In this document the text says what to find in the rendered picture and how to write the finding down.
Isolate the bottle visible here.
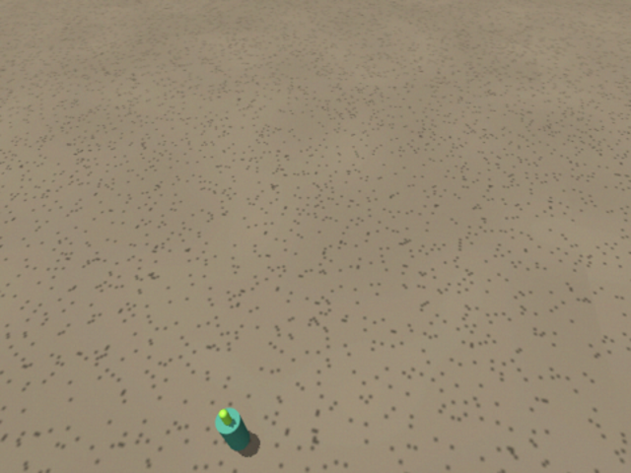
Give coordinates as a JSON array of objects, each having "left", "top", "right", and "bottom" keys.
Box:
[{"left": 215, "top": 408, "right": 249, "bottom": 451}]

